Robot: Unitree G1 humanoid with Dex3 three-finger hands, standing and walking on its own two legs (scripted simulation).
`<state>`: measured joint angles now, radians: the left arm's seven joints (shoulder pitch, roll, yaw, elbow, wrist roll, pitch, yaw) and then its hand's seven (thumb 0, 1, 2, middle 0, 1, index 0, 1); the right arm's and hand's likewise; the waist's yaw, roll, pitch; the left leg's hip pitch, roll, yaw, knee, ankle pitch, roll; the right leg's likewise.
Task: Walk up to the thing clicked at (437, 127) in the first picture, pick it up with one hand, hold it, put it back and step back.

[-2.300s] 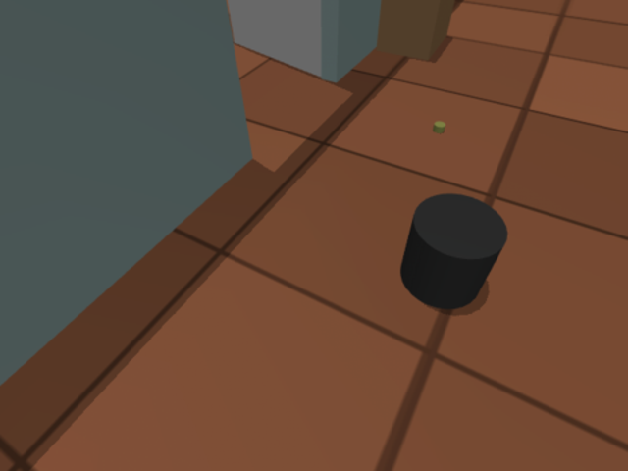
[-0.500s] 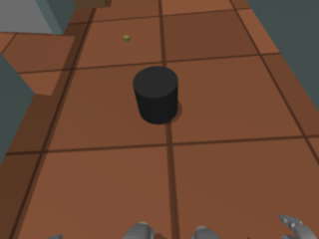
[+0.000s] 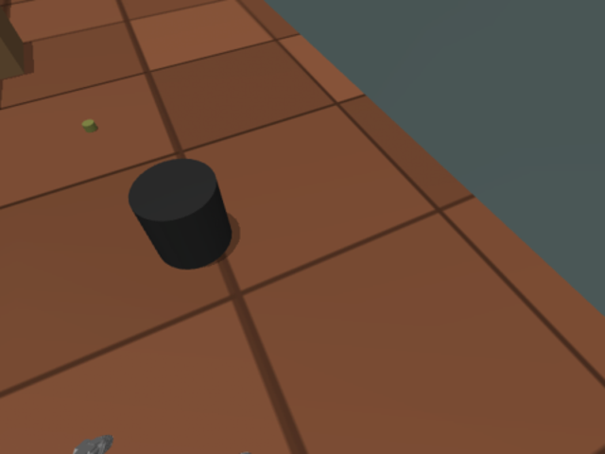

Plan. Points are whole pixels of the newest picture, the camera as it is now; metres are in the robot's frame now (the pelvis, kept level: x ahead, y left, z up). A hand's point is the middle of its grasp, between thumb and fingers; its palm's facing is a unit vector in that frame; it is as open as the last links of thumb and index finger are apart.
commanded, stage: walk up
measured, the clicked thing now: (89, 126) +1.87 +1.11 -0.73
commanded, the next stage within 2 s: stand in 1.14 s
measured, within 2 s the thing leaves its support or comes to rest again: neither
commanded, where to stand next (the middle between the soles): +0.08 +0.01 m, yaw -15 degrees
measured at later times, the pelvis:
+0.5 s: pelvis +0.01 +0.00 +0.00, yaw -12 degrees
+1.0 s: pelvis +0.02 +0.01 +0.02, yaw -17 degrees
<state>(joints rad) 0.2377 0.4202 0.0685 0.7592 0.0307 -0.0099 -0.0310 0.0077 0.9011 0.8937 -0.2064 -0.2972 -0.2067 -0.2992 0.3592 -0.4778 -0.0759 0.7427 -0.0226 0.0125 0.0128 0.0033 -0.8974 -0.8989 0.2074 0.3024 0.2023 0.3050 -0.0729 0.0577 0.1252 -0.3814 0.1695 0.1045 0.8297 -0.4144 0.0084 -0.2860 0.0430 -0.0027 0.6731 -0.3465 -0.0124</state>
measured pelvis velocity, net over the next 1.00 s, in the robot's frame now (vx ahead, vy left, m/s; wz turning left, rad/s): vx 0.02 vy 0.01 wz -0.29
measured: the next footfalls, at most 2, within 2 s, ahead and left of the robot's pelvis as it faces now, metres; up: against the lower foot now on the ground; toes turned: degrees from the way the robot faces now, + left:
left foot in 0.24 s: +0.11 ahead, +0.13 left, +0.00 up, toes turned -12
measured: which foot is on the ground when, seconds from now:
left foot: up 0.00-0.22, down 0.24-1.00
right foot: down 0.00-1.00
